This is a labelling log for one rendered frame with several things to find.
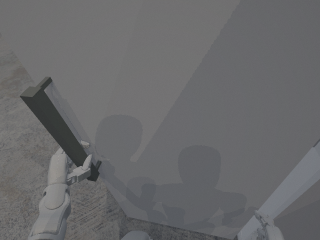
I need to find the handle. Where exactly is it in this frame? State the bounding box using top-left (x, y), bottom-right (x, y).
top-left (20, 76), bottom-right (102, 182)

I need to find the robot right hand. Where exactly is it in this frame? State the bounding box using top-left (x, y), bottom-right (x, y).
top-left (248, 210), bottom-right (285, 240)

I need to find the robot left hand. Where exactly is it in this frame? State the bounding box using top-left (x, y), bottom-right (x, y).
top-left (47, 140), bottom-right (92, 186)

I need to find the fridge door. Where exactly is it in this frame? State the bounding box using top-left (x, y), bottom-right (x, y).
top-left (0, 0), bottom-right (320, 240)

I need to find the left robot forearm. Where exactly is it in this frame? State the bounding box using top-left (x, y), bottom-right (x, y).
top-left (27, 183), bottom-right (72, 240)

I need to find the left robot thigh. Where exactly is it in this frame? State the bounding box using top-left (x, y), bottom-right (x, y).
top-left (121, 230), bottom-right (153, 240)

